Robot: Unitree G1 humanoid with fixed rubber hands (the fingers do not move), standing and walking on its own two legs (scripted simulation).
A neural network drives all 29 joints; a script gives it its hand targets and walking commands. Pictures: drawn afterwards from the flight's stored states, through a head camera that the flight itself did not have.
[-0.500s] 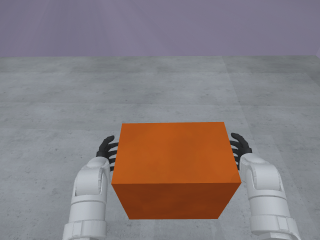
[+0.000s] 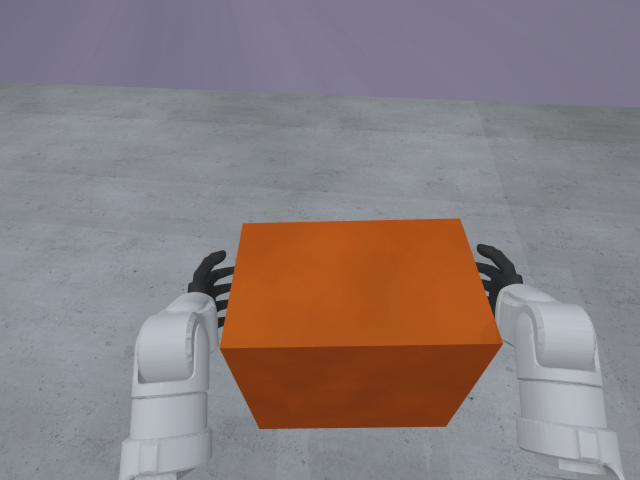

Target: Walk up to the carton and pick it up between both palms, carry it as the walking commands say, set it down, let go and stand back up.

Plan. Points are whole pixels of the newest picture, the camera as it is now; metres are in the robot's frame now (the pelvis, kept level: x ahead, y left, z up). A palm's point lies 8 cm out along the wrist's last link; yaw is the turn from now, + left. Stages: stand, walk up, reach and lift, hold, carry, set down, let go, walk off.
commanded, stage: carry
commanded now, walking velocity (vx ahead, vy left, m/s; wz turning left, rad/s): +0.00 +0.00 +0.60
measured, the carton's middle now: (351, 332) +0.32 -0.02 +0.03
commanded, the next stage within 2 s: none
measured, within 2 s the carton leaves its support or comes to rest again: neither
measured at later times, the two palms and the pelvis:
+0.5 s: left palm (88, 403) +0.21 +0.26 +0.08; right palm (400, 305) +0.32 -0.08 +0.09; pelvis -0.04 +0.01 -0.01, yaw +17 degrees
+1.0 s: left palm out of the picture +0.08 +0.30 +0.11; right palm (334, 324) +0.28 +0.01 +0.11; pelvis -0.10 +0.00 +0.01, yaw +36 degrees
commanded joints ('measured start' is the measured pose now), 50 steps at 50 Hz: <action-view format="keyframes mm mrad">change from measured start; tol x32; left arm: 1 -663 -904 -698 -144 -401 11 -209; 50 -501 -854 -620 -98 -317 -7 -205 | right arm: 1 -612 955 672 -147 408 29 232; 50 -557 978 696 -138 406 24 232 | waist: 1 23 169 -263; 7 35 200 -367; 10 39 -320 -368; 21 21 -208 -322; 24 16 314 -269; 36 32 160 -384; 38 45 -323 -326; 50 23 -247 -292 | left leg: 1 68 254 -338 -212 352 95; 7 161 195 -208 -97 647 66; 10 -248 -5 33 285 -245 -17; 19 -41 9 161 118 -128 -33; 22 169 37 94 -246 95 -42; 25 449 363 -341 -149 1065 181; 35 307 240 -184 -120 710 134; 39 -224 13 33 372 -290 -22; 50 62 -24 173 -135 17 -45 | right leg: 1 53 -30 76 104 -168 95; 6 76 69 86 21 -191 111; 11 456 -425 448 -225 499 -142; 20 344 -314 62 -85 341 -11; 24 -200 -52 16 315 -462 184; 35 108 62 93 -50 -194 137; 39 423 -453 495 -268 519 -124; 50 375 -304 38 -46 383 41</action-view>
